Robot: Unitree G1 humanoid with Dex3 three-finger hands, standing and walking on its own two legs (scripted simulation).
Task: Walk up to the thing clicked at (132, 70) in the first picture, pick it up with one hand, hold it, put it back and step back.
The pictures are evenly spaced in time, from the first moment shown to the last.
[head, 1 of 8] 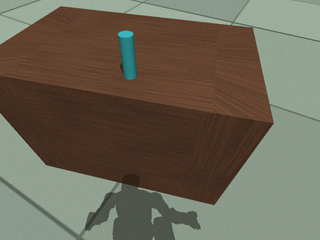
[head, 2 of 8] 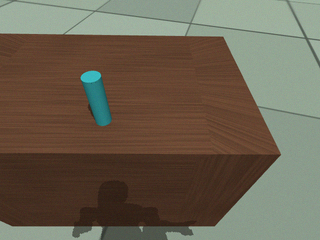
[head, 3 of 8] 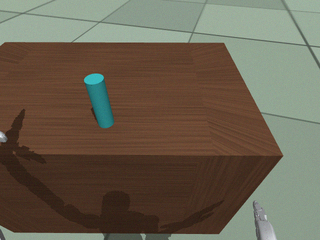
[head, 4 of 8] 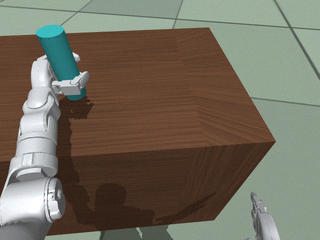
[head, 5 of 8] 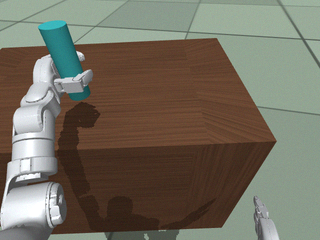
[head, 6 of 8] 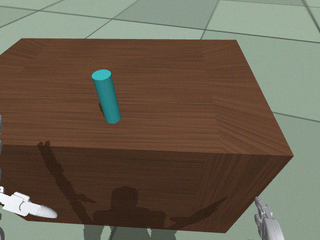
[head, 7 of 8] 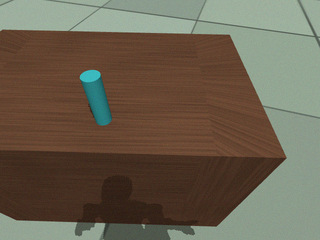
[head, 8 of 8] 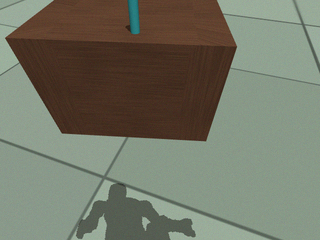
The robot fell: no
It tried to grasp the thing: yes
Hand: left
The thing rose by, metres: 0.26
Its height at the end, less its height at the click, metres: +0.00
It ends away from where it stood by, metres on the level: 0.01
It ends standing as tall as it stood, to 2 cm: yes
